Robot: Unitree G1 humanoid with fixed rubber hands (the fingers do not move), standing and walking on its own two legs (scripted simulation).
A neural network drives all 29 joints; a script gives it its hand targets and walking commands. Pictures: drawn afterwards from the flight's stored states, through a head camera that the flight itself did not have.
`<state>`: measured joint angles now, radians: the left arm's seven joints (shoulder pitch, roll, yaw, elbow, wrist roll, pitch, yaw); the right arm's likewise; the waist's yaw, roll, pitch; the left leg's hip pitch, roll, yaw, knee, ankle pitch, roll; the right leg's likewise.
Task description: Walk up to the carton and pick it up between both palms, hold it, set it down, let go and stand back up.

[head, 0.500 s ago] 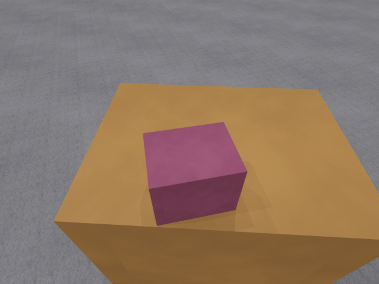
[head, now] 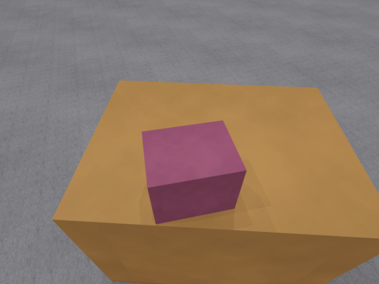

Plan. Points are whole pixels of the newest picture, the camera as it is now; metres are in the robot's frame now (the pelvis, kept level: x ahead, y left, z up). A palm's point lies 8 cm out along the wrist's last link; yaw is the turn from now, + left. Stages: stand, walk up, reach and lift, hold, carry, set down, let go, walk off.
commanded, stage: stand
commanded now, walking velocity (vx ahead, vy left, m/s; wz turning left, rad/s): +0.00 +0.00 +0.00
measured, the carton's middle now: (189, 171) +0.41 +0.03 -0.02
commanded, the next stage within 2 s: none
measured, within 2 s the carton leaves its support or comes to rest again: neither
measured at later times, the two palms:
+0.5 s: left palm out of the picture +0.06 +0.27 -0.11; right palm out of the picture +0.11 -0.28 -0.11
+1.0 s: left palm out of the picture +0.06 +0.27 -0.11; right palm out of the picture +0.10 -0.29 -0.11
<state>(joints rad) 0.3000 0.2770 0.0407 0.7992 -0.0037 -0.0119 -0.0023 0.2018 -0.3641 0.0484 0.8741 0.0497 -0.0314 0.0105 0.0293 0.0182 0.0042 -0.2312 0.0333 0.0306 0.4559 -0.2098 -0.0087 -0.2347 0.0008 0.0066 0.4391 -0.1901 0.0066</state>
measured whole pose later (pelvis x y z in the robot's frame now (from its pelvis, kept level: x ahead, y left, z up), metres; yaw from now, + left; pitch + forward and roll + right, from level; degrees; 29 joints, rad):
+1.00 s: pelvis +0.00 +0.00 +0.00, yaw +0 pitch -1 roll +0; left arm 0.30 0.28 0.04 0.81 0.00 -0.01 0.00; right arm 0.19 -0.37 0.05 0.91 0.05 -0.03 0.01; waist 0.03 0.01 0.01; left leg -0.22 0.03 0.03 0.44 -0.20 -0.01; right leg -0.23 0.00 0.01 0.44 -0.19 0.00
